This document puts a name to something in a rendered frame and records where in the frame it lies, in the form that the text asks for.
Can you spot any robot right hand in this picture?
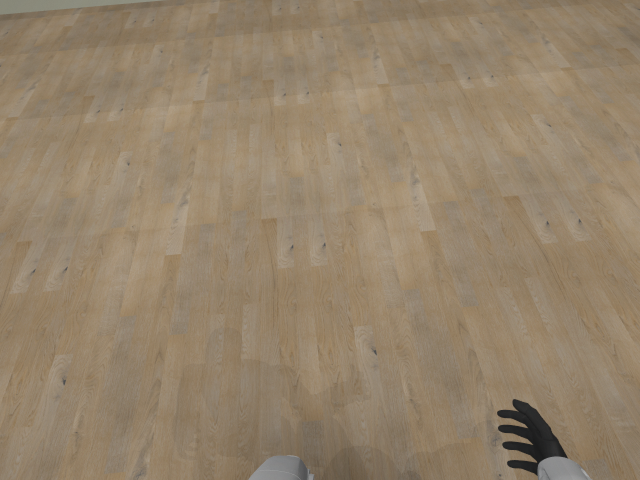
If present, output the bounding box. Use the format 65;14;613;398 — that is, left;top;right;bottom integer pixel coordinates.
497;399;568;476

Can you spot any robot left thigh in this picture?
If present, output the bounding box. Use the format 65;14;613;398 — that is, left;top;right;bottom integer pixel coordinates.
248;456;314;480

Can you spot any robot right forearm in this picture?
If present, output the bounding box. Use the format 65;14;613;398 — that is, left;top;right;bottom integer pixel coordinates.
537;456;592;480

